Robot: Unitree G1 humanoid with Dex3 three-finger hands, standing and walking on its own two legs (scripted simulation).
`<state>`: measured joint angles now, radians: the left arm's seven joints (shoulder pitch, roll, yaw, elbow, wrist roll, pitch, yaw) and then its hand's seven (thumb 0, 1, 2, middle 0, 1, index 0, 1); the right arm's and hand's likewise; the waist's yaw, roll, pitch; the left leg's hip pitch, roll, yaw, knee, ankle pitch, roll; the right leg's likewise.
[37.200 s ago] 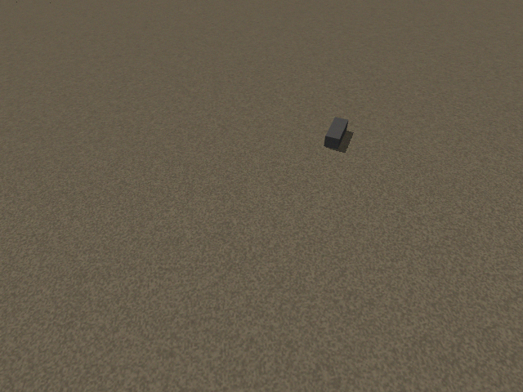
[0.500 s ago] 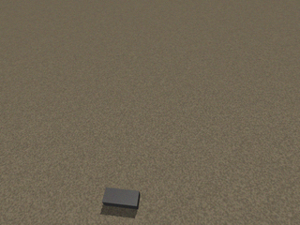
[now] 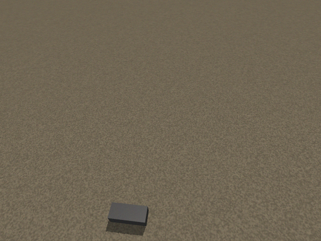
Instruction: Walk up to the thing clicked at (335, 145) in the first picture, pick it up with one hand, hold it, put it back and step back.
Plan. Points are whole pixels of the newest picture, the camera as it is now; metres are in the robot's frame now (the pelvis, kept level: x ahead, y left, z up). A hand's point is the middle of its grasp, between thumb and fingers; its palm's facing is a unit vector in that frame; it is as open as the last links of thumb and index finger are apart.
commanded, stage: stand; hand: left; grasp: from above
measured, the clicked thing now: (128, 214) +0.41 +0.24 -0.74
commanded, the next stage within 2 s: step back in 0.06 s
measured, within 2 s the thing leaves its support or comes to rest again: neither
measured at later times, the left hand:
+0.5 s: hand out of the picture +0.08 +0.31 -0.18, palm faces -0.02 -0.93 -0.37, open 7.4 cm
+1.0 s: hand out of the picture -0.07 +0.28 -0.15, palm faces -0.06 -0.91 -0.42, open 7.4 cm
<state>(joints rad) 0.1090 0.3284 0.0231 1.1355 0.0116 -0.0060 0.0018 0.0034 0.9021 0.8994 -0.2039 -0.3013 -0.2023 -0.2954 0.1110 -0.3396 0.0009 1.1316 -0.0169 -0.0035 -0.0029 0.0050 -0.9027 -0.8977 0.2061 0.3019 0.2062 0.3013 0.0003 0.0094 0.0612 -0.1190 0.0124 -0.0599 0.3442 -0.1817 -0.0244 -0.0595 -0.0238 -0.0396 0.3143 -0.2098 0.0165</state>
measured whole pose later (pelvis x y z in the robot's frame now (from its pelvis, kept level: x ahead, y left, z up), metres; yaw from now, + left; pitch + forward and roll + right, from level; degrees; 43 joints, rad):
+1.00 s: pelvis -0.18 +0.03 -0.02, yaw -3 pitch -1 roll +1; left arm 0.17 0.34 0.07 0.83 0.03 0.04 0.01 0.01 0.90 0.90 -0.21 -0.30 -0.21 -0.30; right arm 0.17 -0.42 -0.05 0.88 0.00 0.05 -0.02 0.01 -0.90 -0.90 0.21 0.30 0.21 0.30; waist 0.01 0.03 0.16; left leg -0.44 -0.12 -0.14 1.12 -0.50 -0.02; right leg -0.30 -0.01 0.02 0.59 -0.27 -0.02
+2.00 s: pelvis -0.51 +0.03 -0.02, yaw +1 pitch -3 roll +0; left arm 0.10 0.40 0.07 0.81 0.01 0.07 0.03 0.00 0.90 0.90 -0.20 -0.30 -0.20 -0.30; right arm 0.19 -0.36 -0.03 0.89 -0.04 0.05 0.00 0.01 -0.90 -0.90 0.21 0.30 0.21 0.30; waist -0.02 -0.03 0.19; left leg -0.29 -0.02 -0.03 0.65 -0.31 0.02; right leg -0.51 0.07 0.12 1.06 -0.51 -0.02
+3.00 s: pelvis -0.65 +0.02 -0.02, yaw +2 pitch -3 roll +0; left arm 0.20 0.35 0.04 0.99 0.03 -0.03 -0.01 0.00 0.90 0.90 -0.21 -0.30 -0.21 -0.30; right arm 0.20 -0.39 -0.06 1.00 -0.03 -0.01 0.02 0.01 -0.90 -0.90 0.21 0.30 0.21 0.30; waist 0.02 0.01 0.07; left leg -0.29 0.02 -0.02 0.59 -0.31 0.00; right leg -0.23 -0.04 -0.05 0.59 -0.31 0.00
